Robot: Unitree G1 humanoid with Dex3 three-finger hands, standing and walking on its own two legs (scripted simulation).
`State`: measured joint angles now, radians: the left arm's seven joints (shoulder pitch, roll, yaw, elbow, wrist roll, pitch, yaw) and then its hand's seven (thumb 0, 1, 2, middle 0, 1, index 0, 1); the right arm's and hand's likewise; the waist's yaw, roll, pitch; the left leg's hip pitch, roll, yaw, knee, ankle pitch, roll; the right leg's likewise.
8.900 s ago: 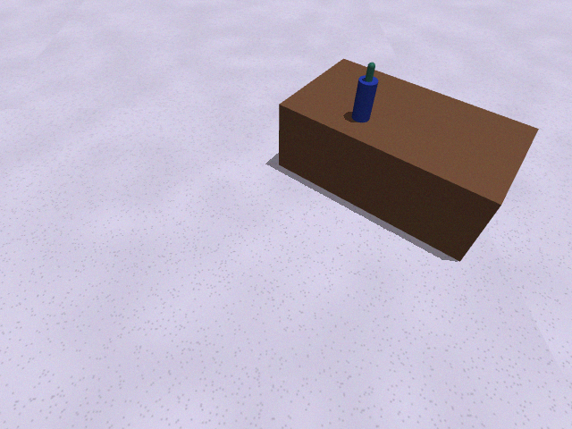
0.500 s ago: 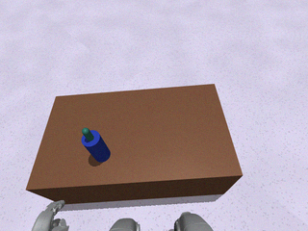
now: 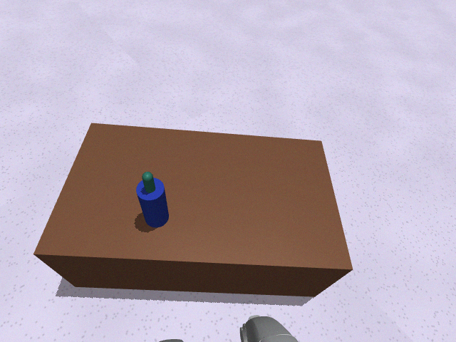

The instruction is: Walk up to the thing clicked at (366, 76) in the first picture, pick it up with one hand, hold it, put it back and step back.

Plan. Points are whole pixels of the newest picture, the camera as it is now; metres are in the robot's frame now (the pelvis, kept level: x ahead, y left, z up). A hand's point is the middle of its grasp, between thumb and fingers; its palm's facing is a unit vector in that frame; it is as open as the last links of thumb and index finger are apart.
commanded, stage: walk up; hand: left
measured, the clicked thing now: (152, 197) +0.53 +0.20 -0.27
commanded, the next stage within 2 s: stand in 1.30 s
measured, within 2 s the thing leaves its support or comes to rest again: neither
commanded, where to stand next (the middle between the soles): +0.07 +0.00 m, yaw -2 degrees
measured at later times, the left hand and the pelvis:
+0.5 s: hand out of the picture +0.10 +0.26 -0.13, palm faces -0.07 -0.92 -0.38, open 7.4 cm; pelvis -0.01 +0.00 +0.02, yaw -4 degrees
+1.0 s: hand out of the picture +0.11 +0.24 -0.13, palm faces -0.10 -0.93 -0.36, open 7.4 cm; pelvis +0.00 -0.01 +0.03, yaw -4 degrees
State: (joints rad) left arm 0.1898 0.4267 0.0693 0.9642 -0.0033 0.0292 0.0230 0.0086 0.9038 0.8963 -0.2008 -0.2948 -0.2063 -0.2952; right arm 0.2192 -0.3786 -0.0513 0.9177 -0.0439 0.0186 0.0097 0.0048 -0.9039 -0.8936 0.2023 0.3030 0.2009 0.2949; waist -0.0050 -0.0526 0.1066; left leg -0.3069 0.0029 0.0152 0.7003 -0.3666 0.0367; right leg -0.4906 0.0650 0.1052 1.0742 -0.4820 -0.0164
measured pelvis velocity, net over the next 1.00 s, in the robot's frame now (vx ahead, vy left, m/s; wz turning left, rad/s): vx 0.00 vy -0.01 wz -0.08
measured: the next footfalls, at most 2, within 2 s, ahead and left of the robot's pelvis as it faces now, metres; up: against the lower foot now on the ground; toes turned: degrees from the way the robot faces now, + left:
right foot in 0.16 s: +0.01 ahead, -0.13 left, +0.00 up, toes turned -1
